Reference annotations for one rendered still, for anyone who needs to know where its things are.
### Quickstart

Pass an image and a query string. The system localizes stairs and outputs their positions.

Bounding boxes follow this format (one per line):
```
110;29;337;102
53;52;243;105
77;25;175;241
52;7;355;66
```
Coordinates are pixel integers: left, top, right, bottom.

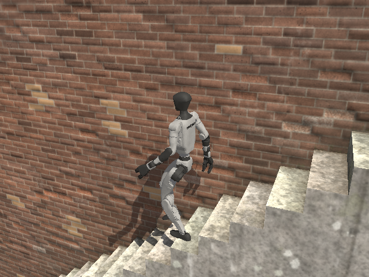
59;131;369;277

